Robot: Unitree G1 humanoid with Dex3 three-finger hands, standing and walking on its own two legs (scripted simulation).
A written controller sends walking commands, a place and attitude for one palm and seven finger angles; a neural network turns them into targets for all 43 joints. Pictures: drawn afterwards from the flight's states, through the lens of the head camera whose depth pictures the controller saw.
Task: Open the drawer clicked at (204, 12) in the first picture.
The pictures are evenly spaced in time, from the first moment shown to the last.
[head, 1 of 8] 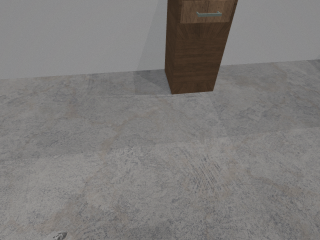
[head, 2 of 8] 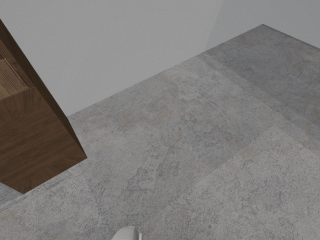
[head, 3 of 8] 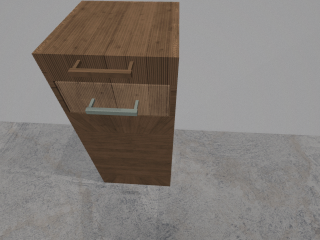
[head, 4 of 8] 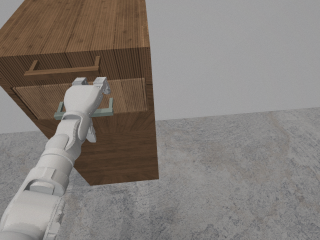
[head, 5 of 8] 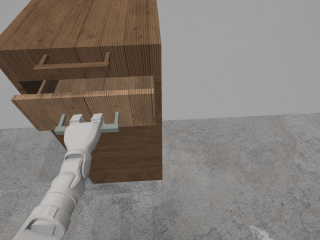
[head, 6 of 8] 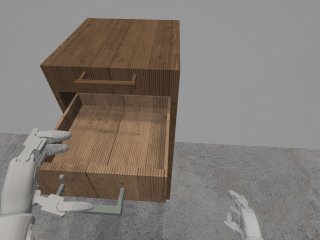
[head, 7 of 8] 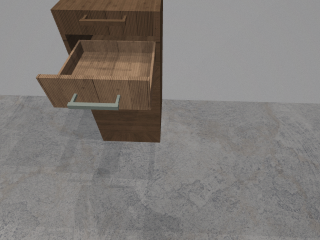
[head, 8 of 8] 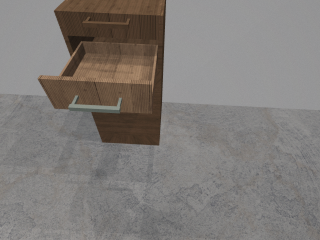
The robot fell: no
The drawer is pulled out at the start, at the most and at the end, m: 0.00 0.30 0.30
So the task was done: yes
